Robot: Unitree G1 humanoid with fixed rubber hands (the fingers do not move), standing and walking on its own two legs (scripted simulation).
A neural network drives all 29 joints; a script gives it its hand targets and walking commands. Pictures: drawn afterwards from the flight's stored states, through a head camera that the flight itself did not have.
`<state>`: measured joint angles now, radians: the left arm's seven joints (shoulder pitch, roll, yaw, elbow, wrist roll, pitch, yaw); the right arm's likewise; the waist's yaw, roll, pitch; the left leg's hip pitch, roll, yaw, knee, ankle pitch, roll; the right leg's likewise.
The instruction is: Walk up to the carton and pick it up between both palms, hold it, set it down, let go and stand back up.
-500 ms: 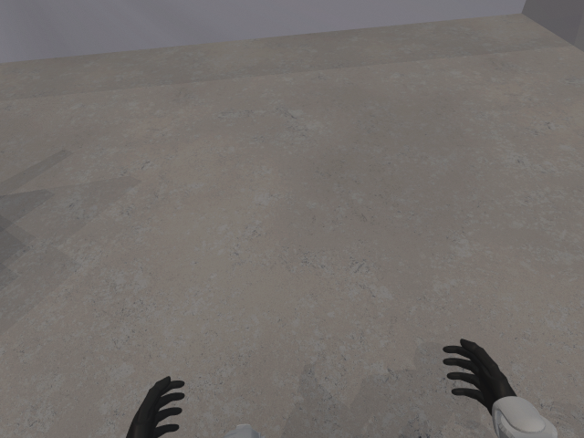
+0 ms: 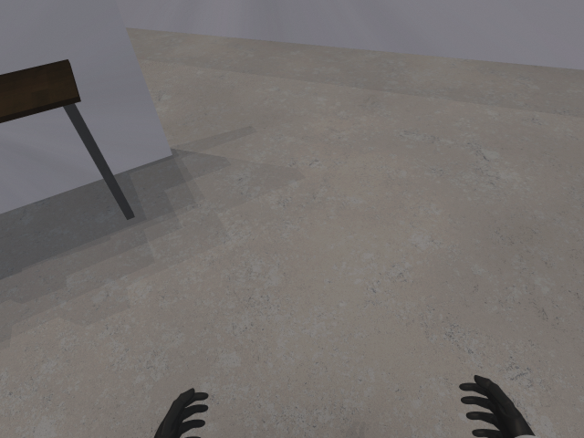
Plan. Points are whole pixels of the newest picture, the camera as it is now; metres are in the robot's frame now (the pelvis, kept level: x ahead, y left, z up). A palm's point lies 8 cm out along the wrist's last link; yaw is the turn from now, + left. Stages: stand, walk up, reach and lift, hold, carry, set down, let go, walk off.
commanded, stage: walk up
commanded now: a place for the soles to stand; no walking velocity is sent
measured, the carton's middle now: out of the picture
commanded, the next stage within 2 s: none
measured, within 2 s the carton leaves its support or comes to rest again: neither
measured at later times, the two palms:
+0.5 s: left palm (56, 354) +0.29 +0.44 -0.08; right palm (316, 280) +0.45 +0.00 -0.09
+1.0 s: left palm (0, 336) +0.32 +0.55 -0.07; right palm (191, 182) +0.73 +0.31 -0.07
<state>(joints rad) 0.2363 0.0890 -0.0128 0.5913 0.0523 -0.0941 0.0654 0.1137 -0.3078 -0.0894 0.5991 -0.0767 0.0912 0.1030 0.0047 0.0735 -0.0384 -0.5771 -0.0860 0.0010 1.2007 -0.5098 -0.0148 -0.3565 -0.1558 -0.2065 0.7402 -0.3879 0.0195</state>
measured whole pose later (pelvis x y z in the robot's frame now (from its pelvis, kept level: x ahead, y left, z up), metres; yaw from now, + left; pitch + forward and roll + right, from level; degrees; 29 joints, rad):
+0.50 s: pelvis +0.23 +0.17 +0.00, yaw +26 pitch +1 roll +1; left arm 0.18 0.19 0.02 0.56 0.01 -0.07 -0.01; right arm 0.21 -0.20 -0.08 0.63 -0.02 0.01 0.00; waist -0.05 -0.04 0.06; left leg -0.40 -0.15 0.00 0.68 -0.30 0.12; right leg -0.56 -0.17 -0.03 1.30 -0.43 0.03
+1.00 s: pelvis +0.43 +0.32 +0.01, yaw +45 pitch +0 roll -2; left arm 0.35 0.14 0.03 0.70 0.04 -0.14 0.05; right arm 0.11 -0.25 -0.04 0.61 -0.04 0.02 0.07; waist 0.04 0.13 -0.04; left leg -0.75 0.07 -0.03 1.15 -0.24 -0.08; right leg -0.17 -0.16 -0.34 0.57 -0.35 0.06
